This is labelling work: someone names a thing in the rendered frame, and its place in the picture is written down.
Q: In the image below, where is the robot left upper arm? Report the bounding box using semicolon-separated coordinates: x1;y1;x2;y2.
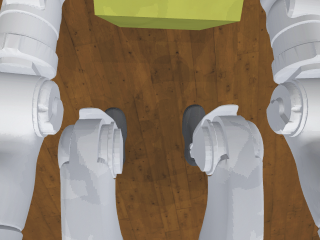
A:
0;72;64;240

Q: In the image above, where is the robot right upper arm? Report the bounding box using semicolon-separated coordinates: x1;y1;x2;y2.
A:
266;78;320;238

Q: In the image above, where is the robot right forearm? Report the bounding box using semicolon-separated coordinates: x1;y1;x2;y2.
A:
260;0;320;84

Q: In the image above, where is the left robot shin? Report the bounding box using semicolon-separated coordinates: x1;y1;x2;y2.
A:
58;107;118;169

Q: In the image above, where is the carton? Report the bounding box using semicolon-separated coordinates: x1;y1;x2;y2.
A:
93;0;244;30

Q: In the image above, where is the robot right foot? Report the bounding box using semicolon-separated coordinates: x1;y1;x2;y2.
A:
182;104;206;166

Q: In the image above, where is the robot left forearm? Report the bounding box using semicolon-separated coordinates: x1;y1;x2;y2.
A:
0;0;65;80

